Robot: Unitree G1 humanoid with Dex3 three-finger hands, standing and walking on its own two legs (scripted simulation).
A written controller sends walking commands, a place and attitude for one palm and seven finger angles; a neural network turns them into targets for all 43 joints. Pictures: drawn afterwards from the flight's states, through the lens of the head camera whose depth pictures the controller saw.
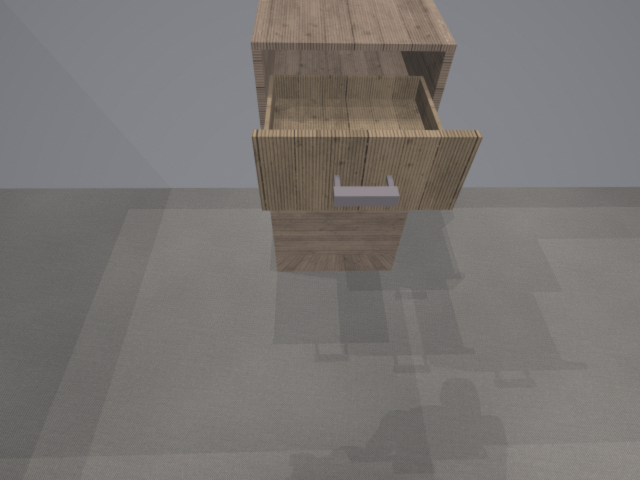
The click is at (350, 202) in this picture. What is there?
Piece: drawer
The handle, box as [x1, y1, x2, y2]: [333, 175, 398, 205]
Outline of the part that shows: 334,175 334,205 396,205 398,191 397,187 393,185 391,175 386,176 386,186 340,186 339,176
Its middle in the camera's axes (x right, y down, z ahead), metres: +0.08 -0.09 +0.70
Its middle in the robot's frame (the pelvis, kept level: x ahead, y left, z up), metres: +0.59 -0.04 -0.01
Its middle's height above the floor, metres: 0.75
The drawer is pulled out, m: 0.30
